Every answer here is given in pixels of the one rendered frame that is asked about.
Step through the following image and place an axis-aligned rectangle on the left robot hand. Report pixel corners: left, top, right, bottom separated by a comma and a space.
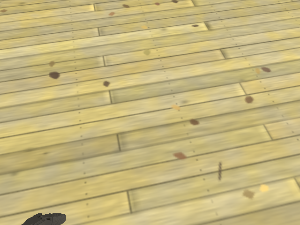
22, 213, 67, 225

